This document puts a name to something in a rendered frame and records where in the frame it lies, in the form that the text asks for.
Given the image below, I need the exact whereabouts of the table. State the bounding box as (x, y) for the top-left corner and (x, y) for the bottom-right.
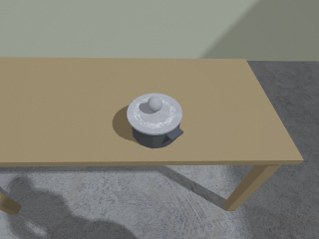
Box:
(0, 57), (304, 215)

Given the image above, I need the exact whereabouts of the knob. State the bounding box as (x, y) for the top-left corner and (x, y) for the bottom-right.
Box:
(147, 97), (162, 113)

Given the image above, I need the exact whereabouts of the lid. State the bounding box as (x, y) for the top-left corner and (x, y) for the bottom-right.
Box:
(127, 93), (182, 135)

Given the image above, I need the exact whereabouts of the pot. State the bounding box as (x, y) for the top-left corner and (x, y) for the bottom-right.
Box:
(132, 124), (183, 148)

